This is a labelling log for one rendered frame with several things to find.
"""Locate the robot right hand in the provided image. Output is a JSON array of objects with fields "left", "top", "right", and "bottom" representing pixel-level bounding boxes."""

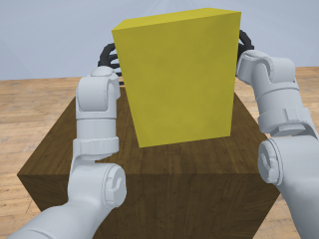
[{"left": 235, "top": 30, "right": 254, "bottom": 77}]

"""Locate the left robot forearm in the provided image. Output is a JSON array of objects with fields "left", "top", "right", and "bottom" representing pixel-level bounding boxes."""
[{"left": 67, "top": 66, "right": 121, "bottom": 196}]

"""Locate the carton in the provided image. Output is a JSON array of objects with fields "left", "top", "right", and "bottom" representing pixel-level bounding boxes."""
[{"left": 112, "top": 7, "right": 241, "bottom": 148}]

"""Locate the left robot upper arm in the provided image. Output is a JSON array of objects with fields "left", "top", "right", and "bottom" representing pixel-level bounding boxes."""
[{"left": 5, "top": 162, "right": 127, "bottom": 239}]

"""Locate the robot left hand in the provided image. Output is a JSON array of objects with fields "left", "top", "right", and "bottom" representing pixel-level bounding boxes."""
[{"left": 98, "top": 43, "right": 125, "bottom": 86}]

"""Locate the right robot forearm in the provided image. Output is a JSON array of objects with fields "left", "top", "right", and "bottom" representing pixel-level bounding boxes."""
[{"left": 235, "top": 50, "right": 319, "bottom": 141}]

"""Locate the pedestal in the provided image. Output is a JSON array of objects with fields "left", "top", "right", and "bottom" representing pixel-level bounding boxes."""
[{"left": 16, "top": 87, "right": 280, "bottom": 239}]

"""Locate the right robot upper arm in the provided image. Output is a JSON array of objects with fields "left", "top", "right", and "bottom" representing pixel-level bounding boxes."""
[{"left": 257, "top": 134, "right": 319, "bottom": 239}]

